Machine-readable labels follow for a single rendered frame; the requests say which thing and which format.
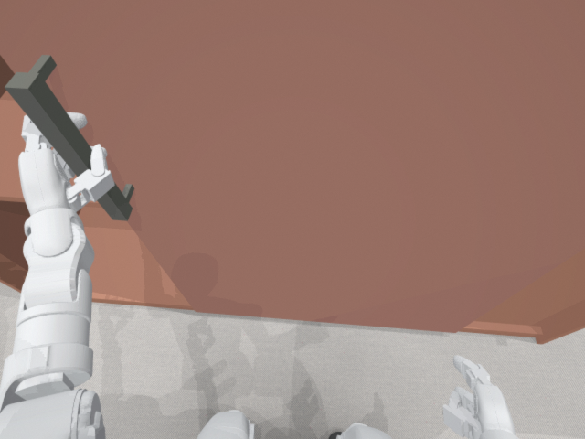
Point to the robot right hand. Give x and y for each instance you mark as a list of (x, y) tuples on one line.
[(470, 415)]

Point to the robot left thigh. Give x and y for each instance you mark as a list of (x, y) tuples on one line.
[(228, 425)]

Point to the left robot upper arm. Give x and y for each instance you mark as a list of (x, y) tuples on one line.
[(72, 414)]

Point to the robot left hand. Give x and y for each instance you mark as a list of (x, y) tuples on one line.
[(45, 176)]

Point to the wardrobe door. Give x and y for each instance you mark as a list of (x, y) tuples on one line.
[(386, 163), (555, 294)]

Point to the left robot forearm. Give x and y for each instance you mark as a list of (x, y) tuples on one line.
[(51, 352)]

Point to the handle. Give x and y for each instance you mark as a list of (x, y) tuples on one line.
[(42, 107)]

